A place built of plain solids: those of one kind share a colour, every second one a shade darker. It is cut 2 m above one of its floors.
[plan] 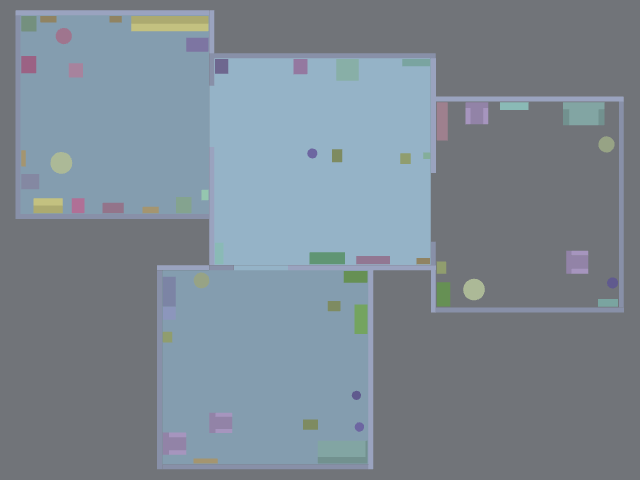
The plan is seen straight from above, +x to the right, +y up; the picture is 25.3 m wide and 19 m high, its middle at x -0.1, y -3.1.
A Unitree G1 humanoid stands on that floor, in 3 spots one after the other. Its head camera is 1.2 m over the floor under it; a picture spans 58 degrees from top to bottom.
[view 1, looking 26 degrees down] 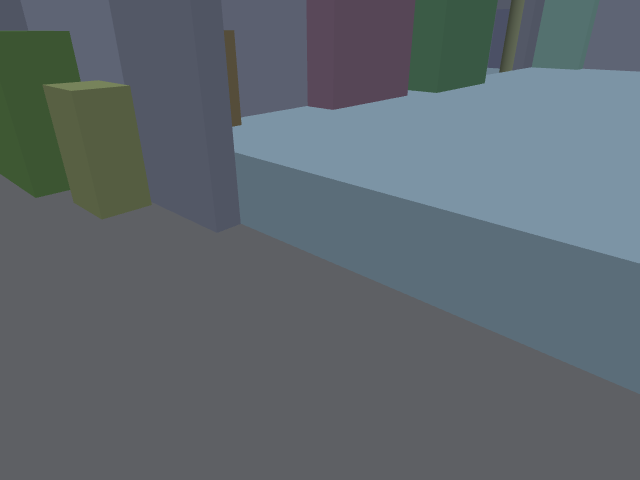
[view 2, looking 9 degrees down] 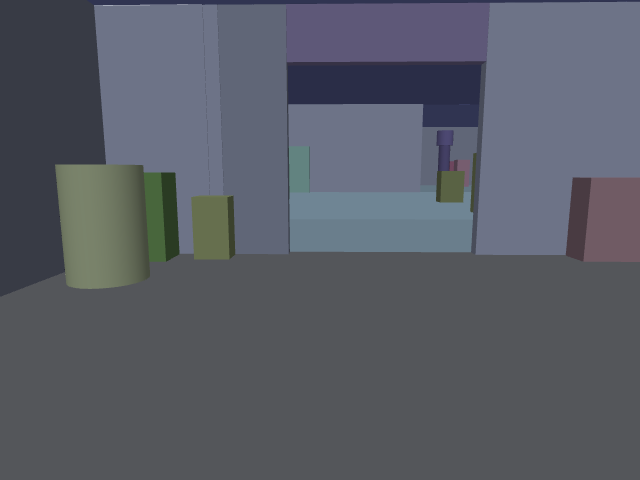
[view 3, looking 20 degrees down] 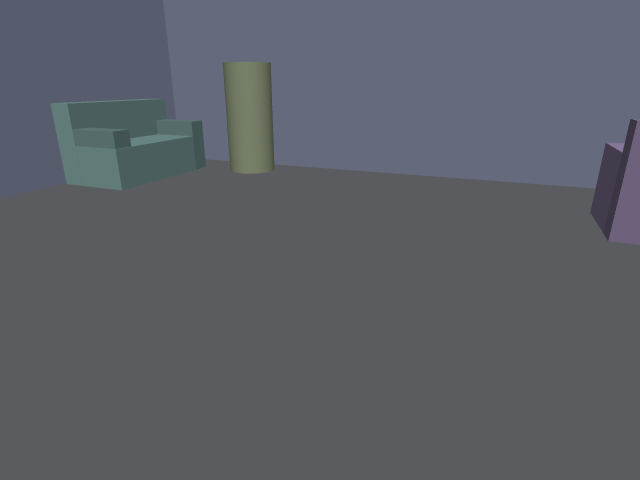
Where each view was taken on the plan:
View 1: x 5.94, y -0.95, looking -138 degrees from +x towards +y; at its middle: floor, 2.48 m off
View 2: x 10.72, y -2.60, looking -179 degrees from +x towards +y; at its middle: floor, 6.52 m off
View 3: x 5.75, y -2.60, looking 22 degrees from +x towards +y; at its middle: ground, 3.51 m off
